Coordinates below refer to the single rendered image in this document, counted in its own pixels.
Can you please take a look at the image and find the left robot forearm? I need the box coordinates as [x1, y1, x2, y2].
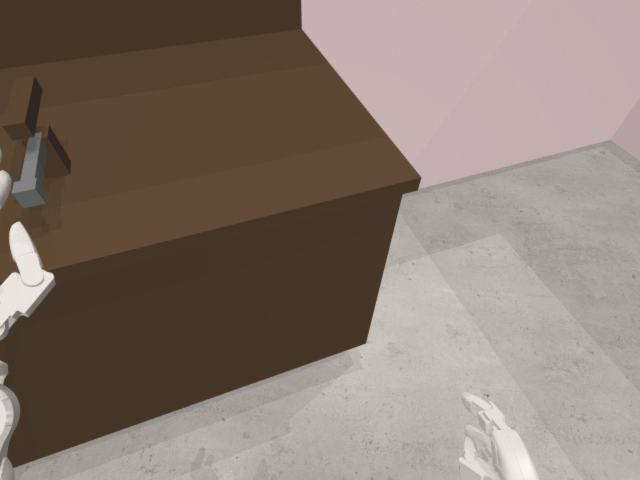
[0, 360, 20, 480]

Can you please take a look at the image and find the counter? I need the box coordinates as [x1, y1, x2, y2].
[0, 0, 421, 468]

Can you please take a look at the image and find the robot left hand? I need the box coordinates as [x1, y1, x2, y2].
[0, 148, 56, 340]

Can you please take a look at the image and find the robot right hand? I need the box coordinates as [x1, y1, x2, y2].
[459, 392, 539, 480]

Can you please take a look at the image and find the tap lever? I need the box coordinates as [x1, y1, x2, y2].
[12, 132, 48, 208]

